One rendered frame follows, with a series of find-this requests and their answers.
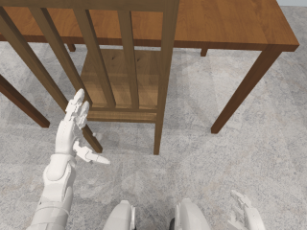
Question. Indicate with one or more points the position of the left robot forearm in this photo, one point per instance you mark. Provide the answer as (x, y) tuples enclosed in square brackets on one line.
[(53, 208)]

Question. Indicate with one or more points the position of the robot left hand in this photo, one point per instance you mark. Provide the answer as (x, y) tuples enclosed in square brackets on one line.
[(70, 129)]

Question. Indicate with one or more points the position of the robot right thigh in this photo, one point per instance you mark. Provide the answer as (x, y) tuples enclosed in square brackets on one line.
[(188, 216)]

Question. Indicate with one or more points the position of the robot right hand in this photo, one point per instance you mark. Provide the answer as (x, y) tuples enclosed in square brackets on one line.
[(250, 219)]

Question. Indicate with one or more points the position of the robot right shin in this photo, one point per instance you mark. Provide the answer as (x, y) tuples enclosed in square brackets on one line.
[(184, 200)]

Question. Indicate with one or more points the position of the table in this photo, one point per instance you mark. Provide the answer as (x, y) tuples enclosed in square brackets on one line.
[(247, 25)]

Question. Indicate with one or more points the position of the chair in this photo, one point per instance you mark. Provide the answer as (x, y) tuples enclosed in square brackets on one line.
[(121, 85)]

